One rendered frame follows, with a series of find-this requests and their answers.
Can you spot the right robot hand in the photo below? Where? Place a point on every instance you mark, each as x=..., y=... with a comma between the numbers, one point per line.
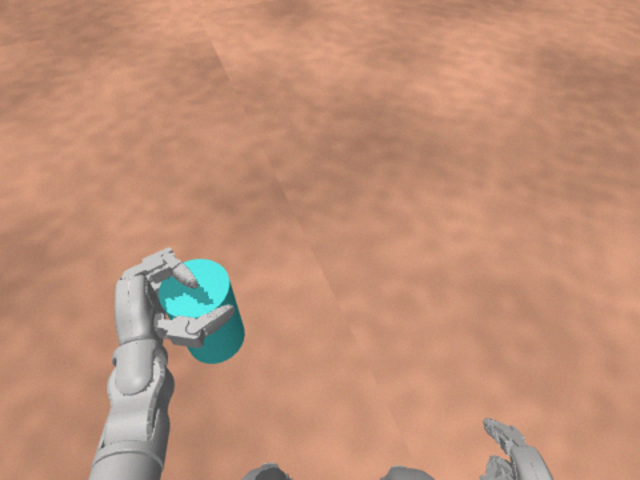
x=526, y=462

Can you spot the can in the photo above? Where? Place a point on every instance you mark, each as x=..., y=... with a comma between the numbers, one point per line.
x=214, y=291

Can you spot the left robot hand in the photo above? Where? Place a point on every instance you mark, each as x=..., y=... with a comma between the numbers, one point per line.
x=140, y=315

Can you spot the left robot arm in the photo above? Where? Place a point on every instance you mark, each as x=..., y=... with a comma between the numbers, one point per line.
x=134, y=440

